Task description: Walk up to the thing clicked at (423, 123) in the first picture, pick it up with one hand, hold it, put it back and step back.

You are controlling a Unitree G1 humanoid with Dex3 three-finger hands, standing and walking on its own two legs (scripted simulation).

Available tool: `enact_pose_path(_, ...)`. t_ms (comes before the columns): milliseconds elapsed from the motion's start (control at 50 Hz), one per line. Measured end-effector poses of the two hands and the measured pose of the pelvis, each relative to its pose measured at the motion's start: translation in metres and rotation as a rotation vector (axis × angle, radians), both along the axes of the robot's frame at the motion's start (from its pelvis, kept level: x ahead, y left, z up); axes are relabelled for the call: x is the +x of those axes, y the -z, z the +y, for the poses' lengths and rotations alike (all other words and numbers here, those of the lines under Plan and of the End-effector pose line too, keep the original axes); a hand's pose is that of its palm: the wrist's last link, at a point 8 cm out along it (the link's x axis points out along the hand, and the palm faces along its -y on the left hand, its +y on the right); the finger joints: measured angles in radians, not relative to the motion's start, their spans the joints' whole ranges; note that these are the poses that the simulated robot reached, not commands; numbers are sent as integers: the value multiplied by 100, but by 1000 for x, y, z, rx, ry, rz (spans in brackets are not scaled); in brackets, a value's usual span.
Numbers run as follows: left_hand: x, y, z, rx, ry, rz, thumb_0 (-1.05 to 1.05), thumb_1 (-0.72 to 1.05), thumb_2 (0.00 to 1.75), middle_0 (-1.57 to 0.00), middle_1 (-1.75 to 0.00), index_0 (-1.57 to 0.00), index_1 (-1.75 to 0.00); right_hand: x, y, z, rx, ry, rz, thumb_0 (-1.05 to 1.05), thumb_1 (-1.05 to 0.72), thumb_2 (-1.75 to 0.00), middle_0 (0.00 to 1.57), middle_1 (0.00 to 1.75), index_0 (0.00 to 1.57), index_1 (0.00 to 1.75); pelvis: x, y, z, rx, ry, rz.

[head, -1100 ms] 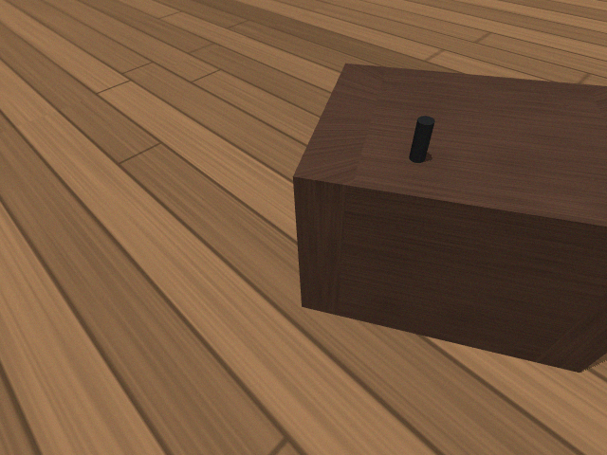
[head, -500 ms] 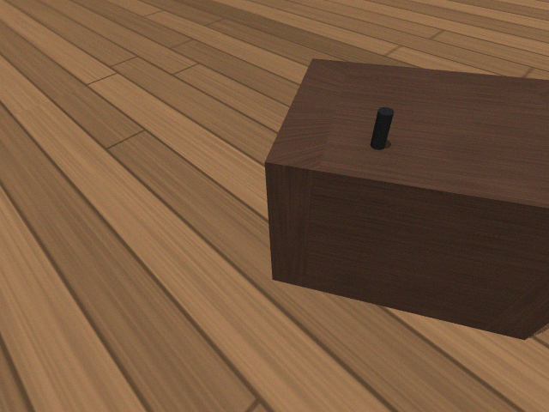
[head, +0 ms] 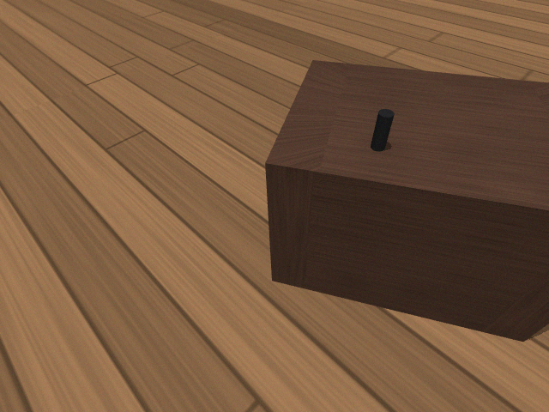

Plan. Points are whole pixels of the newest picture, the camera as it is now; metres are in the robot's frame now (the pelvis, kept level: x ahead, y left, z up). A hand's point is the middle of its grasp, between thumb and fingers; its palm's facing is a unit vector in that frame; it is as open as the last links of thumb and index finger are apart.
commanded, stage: stand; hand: right
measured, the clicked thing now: (381, 130) +0.84 -0.27 -0.08
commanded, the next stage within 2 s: walk up in 0.02 s
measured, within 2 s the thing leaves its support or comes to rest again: neither
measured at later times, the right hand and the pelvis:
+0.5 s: hand out of the picture +0.10 -0.20 -0.14, palm faces +0.13 +0.92 -0.38, open 7.4 cm; pelvis +0.10 +0.08 -0.01, yaw -8 degrees
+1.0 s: hand (408, 347) +0.28 -0.22 -0.16, palm faces +0.18 +0.93 -0.31, open 7.4 cm; pelvis +0.28 +0.06 -0.01, yaw -15 degrees
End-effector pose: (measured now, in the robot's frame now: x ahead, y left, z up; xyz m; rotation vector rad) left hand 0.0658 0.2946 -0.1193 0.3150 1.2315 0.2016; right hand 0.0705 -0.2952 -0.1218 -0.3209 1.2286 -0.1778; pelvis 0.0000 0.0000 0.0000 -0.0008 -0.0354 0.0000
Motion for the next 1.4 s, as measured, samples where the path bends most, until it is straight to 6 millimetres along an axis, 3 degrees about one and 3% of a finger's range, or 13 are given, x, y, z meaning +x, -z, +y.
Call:
enact_pose_path(140,-7,-3,17,11,21,-7,0,90,89,-21,-30,-21,-30,5,-3,-8,-9,11,-46,1,-90,-90,21,30,21,30,9,5,10,-4,40,10)
enact_pose_path(240,-13,-5,52,40,17,45,0,90,89,-21,-30,-21,-30,17,-10,-4,-47,12,-44,1,-90,-90,21,30,20,29,25,7,34,-19,69,8)
enact_pose_path(320,0,7,90,54,33,94,0,90,89,-21,-30,-21,-30,30,-13,13,-80,29,-63,1,-91,-90,20,30,20,29,46,18,59,-19,81,0)
enact_pose_path(380,29,16,107,73,71,115,0,90,89,-21,-30,-20,-30,27,-12,28,-92,81,-87,1,-91,-90,20,30,20,29,62,23,71,0,112,-9)
enact_pose_path(500,114,-2,110,50,161,17,0,91,89,-20,-30,-20,-29,18,-16,56,-51,170,-27,1,-90,-90,21,30,21,29,102,9,82,-2,134,-5)
enact_pose_path(680,246,-18,81,70,300,-83,0,91,90,-20,-30,-20,-29,39,12,67,22,239,28,1,-90,-90,21,30,21,30,169,16,77,29,183,-11)
enact_pose_path(780,316,-19,47,76,342,-190,0,91,90,-20,-30,-20,-30,73,39,57,56,259,49,1,-90,-90,21,30,21,30,209,30,62,-9,192,-22)
enact_pose_path(900,348,-33,33,57,309,-245,0,90,89,-21,-30,-21,-30,143,25,48,67,213,-8,1,-90,-90,21,30,20,29,249,17,54,19,221,-29)
enact_pose_path(1000,355,-33,45,61,313,-173,0,90,89,-21,-30,-21,-30,194,8,36,23,208,-83,1,-90,-90,21,30,20,29,282,11,60,9,257,-24)
enact_pose_path(1100,369,-22,73,68,315,-98,0,90,89,-21,-30,-21,-30,236,-2,36,-24,203,-90,1,-91,-90,20,30,20,29,318,15,75,-13,265,-9)
enact_pose_path(1220,408,12,113,77,299,-37,0,90,89,-21,-30,-21,-30,286,-1,61,-89,204,-98,1,-91,-90,20,30,20,29,361,32,100,-2,275,-1)
enact_pose_path(1320,440,20,114,55,328,1,0,91,89,-21,-30,-20,-29,314,-10,90,-64,221,-127,1,-90,-90,21,30,20,29,380,25,109,-20,306,2)
enact_pose_path(1400,462,19,109,36,342,6,0,91,89,-21,-30,-20,-29,327,-11,98,-54,228,-142,1,-90,-90,21,30,21,30,394,22,113,-15,320,9)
